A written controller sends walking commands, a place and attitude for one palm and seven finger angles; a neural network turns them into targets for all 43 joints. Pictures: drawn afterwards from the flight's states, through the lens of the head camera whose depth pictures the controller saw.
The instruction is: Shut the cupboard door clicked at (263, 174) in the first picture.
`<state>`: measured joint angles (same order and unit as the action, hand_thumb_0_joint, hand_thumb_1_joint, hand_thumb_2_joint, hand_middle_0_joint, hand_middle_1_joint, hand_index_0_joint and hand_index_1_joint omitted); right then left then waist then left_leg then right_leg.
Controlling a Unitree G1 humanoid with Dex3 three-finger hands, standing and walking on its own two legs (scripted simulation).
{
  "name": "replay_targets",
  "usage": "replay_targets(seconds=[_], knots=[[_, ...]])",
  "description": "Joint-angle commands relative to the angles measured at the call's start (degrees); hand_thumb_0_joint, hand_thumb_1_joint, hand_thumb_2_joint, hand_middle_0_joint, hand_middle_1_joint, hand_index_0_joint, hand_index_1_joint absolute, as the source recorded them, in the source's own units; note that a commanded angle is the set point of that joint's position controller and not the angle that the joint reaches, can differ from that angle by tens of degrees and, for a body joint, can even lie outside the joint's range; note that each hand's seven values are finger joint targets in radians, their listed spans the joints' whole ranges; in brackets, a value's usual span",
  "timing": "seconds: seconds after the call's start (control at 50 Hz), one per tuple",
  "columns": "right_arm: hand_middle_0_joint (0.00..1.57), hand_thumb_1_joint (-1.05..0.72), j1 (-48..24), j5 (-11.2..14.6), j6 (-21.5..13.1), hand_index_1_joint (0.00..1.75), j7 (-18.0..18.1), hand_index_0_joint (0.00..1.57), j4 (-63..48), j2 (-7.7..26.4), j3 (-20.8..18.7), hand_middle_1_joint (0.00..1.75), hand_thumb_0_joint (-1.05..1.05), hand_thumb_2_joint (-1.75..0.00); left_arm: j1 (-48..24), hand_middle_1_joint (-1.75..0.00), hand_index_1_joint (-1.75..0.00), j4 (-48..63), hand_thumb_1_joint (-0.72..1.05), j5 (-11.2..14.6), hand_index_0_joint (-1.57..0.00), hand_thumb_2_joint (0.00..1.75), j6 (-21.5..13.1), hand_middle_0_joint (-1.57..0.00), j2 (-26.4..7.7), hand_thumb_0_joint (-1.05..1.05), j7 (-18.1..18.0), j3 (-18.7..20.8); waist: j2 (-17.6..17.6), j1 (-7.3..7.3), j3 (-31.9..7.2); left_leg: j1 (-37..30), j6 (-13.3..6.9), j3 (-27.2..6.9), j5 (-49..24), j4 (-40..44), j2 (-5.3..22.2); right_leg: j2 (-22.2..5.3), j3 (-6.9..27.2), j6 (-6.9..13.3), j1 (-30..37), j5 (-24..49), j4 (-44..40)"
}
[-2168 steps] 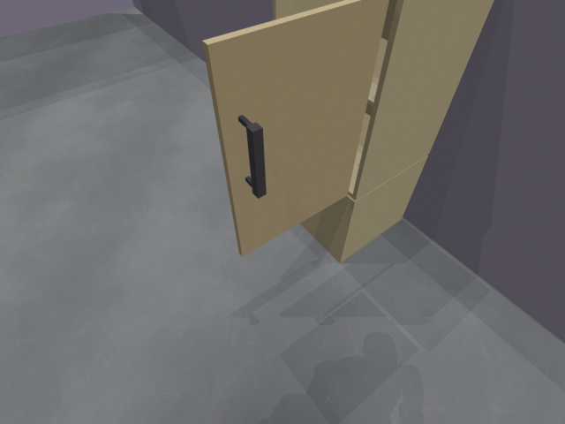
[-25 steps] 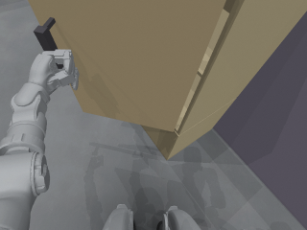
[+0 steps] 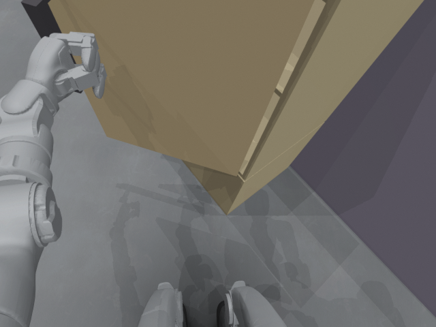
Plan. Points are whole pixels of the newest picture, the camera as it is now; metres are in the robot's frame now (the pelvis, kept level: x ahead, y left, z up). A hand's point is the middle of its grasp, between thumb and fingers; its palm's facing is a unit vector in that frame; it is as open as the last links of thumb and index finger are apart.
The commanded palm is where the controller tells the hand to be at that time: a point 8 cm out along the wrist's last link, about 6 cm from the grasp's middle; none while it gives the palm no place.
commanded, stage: push the door shut along its arc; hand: left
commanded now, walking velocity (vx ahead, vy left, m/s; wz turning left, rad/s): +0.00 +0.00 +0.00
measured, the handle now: (66, 44) +0.59 +0.22 +0.10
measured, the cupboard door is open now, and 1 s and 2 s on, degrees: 35 27 27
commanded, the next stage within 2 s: pull the fist back off the door in 0.38 s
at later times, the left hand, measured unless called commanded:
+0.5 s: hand (130, 53) +0.56 +0.11 +0.11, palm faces -0.40 -0.92 -0.01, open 3.0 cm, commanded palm +0.58 +0.14 +0.10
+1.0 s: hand (130, 59) +0.54 +0.11 +0.12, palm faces +0.11 -0.99 -0.02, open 3.1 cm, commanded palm +0.49 +0.16 +0.10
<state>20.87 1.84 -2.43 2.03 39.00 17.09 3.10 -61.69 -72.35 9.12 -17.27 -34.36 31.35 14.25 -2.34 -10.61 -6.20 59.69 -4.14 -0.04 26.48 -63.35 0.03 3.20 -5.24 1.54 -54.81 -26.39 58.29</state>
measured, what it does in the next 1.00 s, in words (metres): stands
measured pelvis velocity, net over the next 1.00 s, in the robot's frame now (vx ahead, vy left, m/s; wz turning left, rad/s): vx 0.02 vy -0.03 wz -0.02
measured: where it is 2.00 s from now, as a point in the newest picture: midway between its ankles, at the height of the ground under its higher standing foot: outside the picture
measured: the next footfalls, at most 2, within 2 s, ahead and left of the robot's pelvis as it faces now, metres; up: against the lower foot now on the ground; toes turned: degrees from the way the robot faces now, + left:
none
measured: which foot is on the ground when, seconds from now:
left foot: down 0.00-1.00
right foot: down 0.00-1.00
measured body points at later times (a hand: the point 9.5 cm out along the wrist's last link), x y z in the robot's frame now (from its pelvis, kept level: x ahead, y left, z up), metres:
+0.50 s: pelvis +0.01 -0.01 -0.01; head +0.17 +0.01 +0.41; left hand +0.58 +0.17 +0.11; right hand -0.02 -0.27 -0.11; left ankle +0.03 +0.07 -0.66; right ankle +0.01 -0.11 -0.66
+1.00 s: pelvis +0.02 -0.03 +0.02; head +0.13 -0.03 +0.46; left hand +0.53 +0.16 +0.12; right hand +0.00 -0.28 -0.10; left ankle +0.03 +0.07 -0.66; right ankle +0.01 -0.11 -0.66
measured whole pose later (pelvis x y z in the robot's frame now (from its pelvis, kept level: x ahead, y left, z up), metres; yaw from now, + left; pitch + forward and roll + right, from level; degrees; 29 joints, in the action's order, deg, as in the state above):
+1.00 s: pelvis +0.02 -0.03 +0.02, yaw -1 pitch +21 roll -2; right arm 26.4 -1.0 1.7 -4.0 36.6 14.3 0.9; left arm -52.1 -67.4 2.4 -21.7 -23.0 1.3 22.1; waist -3.0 -10.7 -8.6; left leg 50.9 -1.5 1.4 26.0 -56.2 1.6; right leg 5.0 -3.2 4.0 -48.1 -26.1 53.4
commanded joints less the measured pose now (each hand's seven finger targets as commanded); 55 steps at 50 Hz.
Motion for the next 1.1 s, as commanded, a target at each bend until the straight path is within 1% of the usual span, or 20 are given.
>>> replay_targets(seconds=[0.0, 0.02, 0.08, 0.14, 0.2, 0.26, 0.46, 0.48, 0.5, 0.54, 0.58, 0.64, 0.72, 0.76, 0.82, 0.9, 0.94, 0.98, 1.02, 1.08], knots=[[0.20, -0.90, 9.0, -0.4, -1.8, 0.30, 1.2, 0.20, -1.5, 11.8, -4.4, 0.30, 0.00, -0.90, -34.2, -1.50, -1.50, 12.4, 0.90, 0.4, -1.30, 0.90, -1.9, -1.30, -5.0, 0.00, 0.6, -2.5, -11.4, -4.53, -27.5, -38.1, 2.7, -11.4, -22.4, 6.4, 3.3, -0.1, 2.1, 0.6, -8.0, 10.7, -6.3], [0.20, -0.90, 9.3, -0.4, -2.1, 0.30, 1.3, 0.20, -1.1, 11.7, -4.4, 0.30, 0.00, -0.90, -35.7, -1.50, -1.50, 12.2, 0.90, 0.7, -1.30, 0.90, -1.6, -1.30, -4.0, 0.00, 0.4, -2.9, -10.3, -5.21, -27.5, -38.2, 2.4, -11.5, -23.5, 6.1, 3.2, 0.0, 1.8, 0.6, -8.6, 10.7, -6.0], [0.20, -0.90, 10.2, -0.7, -2.1, 0.30, 1.5, 0.20, -1.1, 12.2, -4.2, 0.30, 0.00, -0.90, -37.0, -1.50, -1.50, 10.8, 0.90, 0.3, -1.30, 0.90, -0.4, -1.30, -9.9, 0.00, -0.4, 1.8, -8.2, -5.06, -29.4, -35.3, 2.1, -10.5, -22.7, 5.3, 2.9, 0.1, 2.2, 0.6, -5.7, 11.8, -5.8], [0.20, -0.90, 10.8, -1.1, -2.3, 0.30, 1.2, 0.20, -1.7, 11.7, -4.1, 0.30, 0.00, -0.90, -37.4, -1.50, -1.50, 12.1, 0.90, -0.8, -1.30, 0.90, -0.7, -1.30, -12.0, 0.00, -1.2, 3.7, -11.6, -3.77, -33.4, -37.1, 2.5, -10.3, -27.7, 4.4, 2.7, 0.3, 2.3, 0.8, -5.1, 13.5, -4.6], [0.20, -0.90, 11.4, -1.2, -1.5, 0.30, 0.9, 0.20, -2.4, 11.6, -3.8, 0.30, 0.00, -0.90, -35.1, -1.50, -1.50, 8.9, 0.90, -2.7, -1.30, 0.90, -0.4, -1.30, -15.1, 0.00, -2.0, 5.5, -9.4, -3.92, -30.7, -33.4, 2.5, -9.5, -26.8, 4.0, 2.6, 0.5, 2.4, 0.7, -3.5, 14.3, -4.6], [0.20, -0.90, 11.4, -1.3, -1.4, 0.30, 0.7, 0.20, -2.4, 11.3, -4.1, 0.30, 0.00, -0.90, -36.9, -1.50, -1.50, 9.8, 0.90, -3.3, -1.30, 0.90, -0.5, -1.30, -10.1, 0.00, -1.7, 1.3, -9.7, -4.90, -31.0, -34.1, 2.3, -9.5, -27.4, 3.4, 2.8, 0.7, 2.5, 0.4, -5.1, 14.4, -4.6], [0.20, -0.90, 12.1, -1.5, -1.6, 0.30, 1.4, 0.20, 0.5, 11.5, -4.0, 0.30, 0.00, -0.90, -43.5, -1.50, -1.50, 6.8, 0.90, -2.1, -1.30, 0.90, 2.5, -1.30, -6.7, 0.00, 0.0, -2.2, -9.8, -7.68, -28.9, -32.1, 1.3, -8.4, -25.2, 1.5, 2.5, 1.1, 1.9, 0.4, -7.9, 13.6, -4.5], [0.20, -0.90, 15.9, -1.9, -1.5, 0.30, 0.4, 0.20, -1.5, 9.5, -3.2, 0.30, 0.00, -0.90, -42.7, -1.50, -1.50, 6.6, 0.90, 1.2, -1.30, 0.90, 3.9, -1.30, -12.3, 0.00, -11.0, 12.4, -10.4, -4.53, -29.2, -27.6, 1.9, -9.1, -24.5, 3.2, 3.3, 0.4, 2.5, 0.6, -4.4, 14.1, -5.1], [0.20, -0.90, 15.8, -2.2, -1.5, 0.30, -0.9, 0.20, -1.9, 9.2, -3.2, 0.30, 0.00, -0.90, -40.6, -1.50, -1.50, 6.0, 0.90, -0.4, -1.30, 0.90, 4.5, -1.30, -7.4, 0.00, -15.9, 7.7, -11.4, -5.05, -30.0, -27.4, 2.3, -8.9, -24.3, 3.9, 3.1, 0.3, 2.8, 0.2, -3.5, 14.3, -4.8], [0.20, -0.90, 17.0, -3.4, -1.3, 0.30, -2.5, 0.20, -2.3, 8.7, -4.4, 0.30, 0.00, -0.90, -36.6, -1.50, -1.50, 9.3, 0.90, -0.8, -1.30, 0.90, 3.9, -1.30, -3.0, 0.00, -21.9, 8.2, -10.3, -4.23, -33.9, -30.9, 2.8, -9.1, -29.2, 3.7, 3.3, 0.2, 2.2, -0.1, -2.2, 17.1, -4.4], [0.20, -0.90, 17.4, -4.4, -0.6, 0.30, -4.0, 0.20, -3.1, 8.3, -4.7, 0.30, 0.00, -0.90, -32.8, -1.50, -1.50, 13.3, 0.90, -2.9, -1.30, 0.90, 1.8, -1.30, -2.6, 0.00, -29.0, 10.0, -10.2, -2.53, -35.7, -30.5, 2.9, -7.7, -31.4, 3.3, 3.0, 0.3, 2.7, -0.3, 0.9, 20.1, -4.2], [0.20, -0.90, 18.0, -6.0, 0.0, 0.30, -6.3, 0.20, -2.7, 7.7, -5.5, 0.30, 0.00, -0.90, -32.2, -1.50, -1.50, 19.4, 0.90, -10.4, -1.30, 0.90, -4.3, -1.30, -1.4, 0.00, -36.9, 7.2, -11.8, -2.22, -37.2, -31.3, 3.1, -6.7, -33.3, 2.3, 2.7, 0.5, 3.0, -0.5, 1.4, 21.9, -3.4], [0.20, -0.90, 18.0, -5.0, 2.0, 0.30, -6.8, 0.20, -3.2, 8.3, -6.4, 0.30, 0.00, -0.90, -28.3, -1.50, -1.50, 21.4, 0.90, -11.9, -1.30, 0.90, -7.1, -1.30, -3.0, 0.00, -34.7, 6.3, -8.6, -2.13, -38.4, -31.7, 2.6, -5.5, -32.4, 4.9, 1.8, 0.8, 4.1, -0.2, 10.3, 26.6, -5.6], [0.20, -0.90, 16.8, -4.1, 2.7, 0.30, -6.4, 0.20, -3.5, 7.9, -6.4, 0.30, 0.00, -0.90, -26.9, -1.50, -1.50, 20.3, 0.90, -9.9, -1.30, 0.90, -6.4, -1.30, -1.6, 0.00, -32.4, 5.5, -7.4, -1.83, -36.4, -29.9, 2.3, -4.3, -28.2, 6.6, 1.2, 0.9, 4.7, -0.5, 14.1, 26.6, -7.7], [0.20, -0.90, 15.8, -3.1, 3.3, 0.30, -5.3, 0.20, -4.3, 7.9, -5.9, 0.30, 0.00, -0.90, -22.2, -1.50, -1.50, 17.5, 0.90, -6.6, -1.30, 0.90, -5.3, -1.30, -5.7, 0.00, -30.7, 10.5, -3.4, -0.20, -31.5, -23.6, 1.7, -2.3, -22.9, 8.9, 0.3, 0.6, 6.3, -0.7, 21.0, 27.3, -10.1], [0.20, -0.90, 14.0, -2.8, 3.1, 0.30, -4.9, 0.20, -5.2, 6.8, -5.5, 0.30, 0.00, -0.90, -15.0, -1.50, -1.50, 16.4, 0.90, -6.1, -1.30, 0.90, -7.3, -1.30, -4.4, 0.00, -30.5, 10.5, 0.3, 0.90, -24.6, -17.0, 1.3, -0.7, -18.9, 10.3, -0.2, -0.4, 8.3, -1.4, 25.2, 28.8, -11.5], [0.20, -0.90, 13.4, -2.8, 2.9, 0.30, -5.2, 0.20, -5.5, 6.3, -5.7, 0.30, 0.00, -0.90, -10.9, -1.50, -1.50, 17.2, 0.90, -6.7, -1.30, 0.90, -9.5, -1.30, -1.4, 0.00, -30.1, 8.4, -1.4, 1.61, -24.7, -19.8, 1.4, -0.4, -20.8, 10.5, -0.4, -0.6, 7.9, -1.2, 24.5, 30.6, -11.1], [0.20, -0.90, 12.6, -2.7, 3.1, 0.30, -5.4, 0.20, -6.0, 6.3, -6.0, 0.30, 0.00, -0.90, -5.4, -1.50, -1.50, 16.2, 0.90, -6.1, -1.30, 0.90, -9.9, -1.30, 2.1, 0.00, -28.9, 6.1, 0.6, 1.98, -23.0, -19.6, 1.4, -0.2, -20.5, 10.8, -0.5, -0.8, 8.1, -1.4, 24.7, 31.4, -11.5], [0.20, -0.90, 12.1, -2.2, 3.4, 0.30, -5.4, 0.20, -6.1, 6.3, -6.3, 0.30, 0.00, -0.90, -4.1, -1.50, -1.50, 15.1, 0.90, -4.8, -1.30, 0.90, -9.3, -1.30, 6.6, 0.00, -27.2, 2.5, 1.5, 1.06, -20.4, -20.0, 1.4, 0.0, -18.7, 11.3, -0.8, -1.1, 8.3, -1.7, 23.7, 30.3, -12.5], [0.20, -0.90, 10.3, -1.5, 3.7, 0.30, -4.9, 0.20, -6.5, 6.8, -6.7, 0.30, 0.00, -0.90, -4.8, -1.50, -1.50, 18.6, 0.90, -2.0, -1.30, 0.90, -8.6, -1.30, 7.8, 0.00, -26.0, 2.1, 2.7, 1.43, -20.9, -21.2, 1.3, 0.1, -16.7, 11.8, -0.9, -1.4, 8.7, -1.7, 23.5, 26.8, -13.9]])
